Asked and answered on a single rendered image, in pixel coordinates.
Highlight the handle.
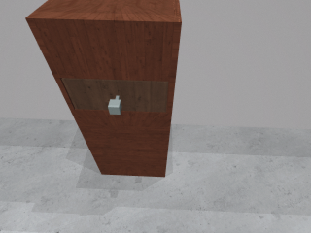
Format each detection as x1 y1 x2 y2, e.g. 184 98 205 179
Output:
108 95 122 115

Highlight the cabinet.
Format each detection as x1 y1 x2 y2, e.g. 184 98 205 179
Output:
25 0 182 178

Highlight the drawer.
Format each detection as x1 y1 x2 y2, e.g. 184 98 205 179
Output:
62 78 168 113

